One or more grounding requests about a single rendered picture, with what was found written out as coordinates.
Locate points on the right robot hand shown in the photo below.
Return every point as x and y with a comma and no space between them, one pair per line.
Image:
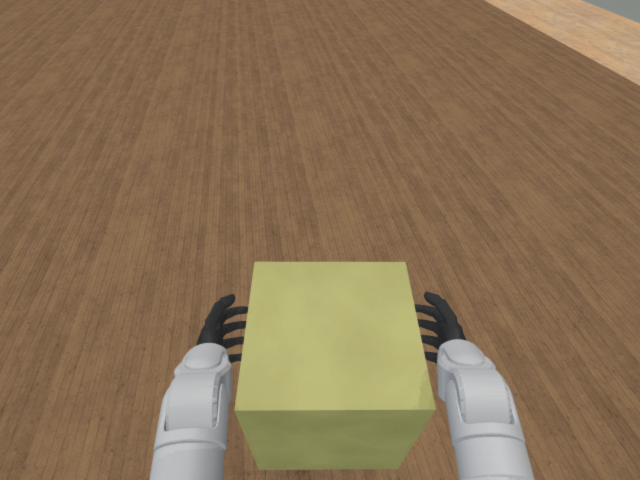
446,327

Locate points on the left robot hand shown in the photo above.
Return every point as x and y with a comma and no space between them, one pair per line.
214,329

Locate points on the robot left forearm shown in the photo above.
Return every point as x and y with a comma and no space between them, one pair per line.
191,436

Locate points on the robot right forearm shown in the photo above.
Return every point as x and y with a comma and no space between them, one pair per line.
484,424

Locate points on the carton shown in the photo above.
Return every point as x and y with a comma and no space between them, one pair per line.
333,373

